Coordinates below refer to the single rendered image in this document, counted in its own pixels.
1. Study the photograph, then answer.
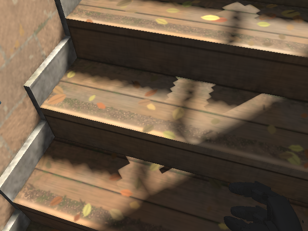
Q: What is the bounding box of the right robot hand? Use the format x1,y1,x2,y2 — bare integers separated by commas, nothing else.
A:
223,181,304,231

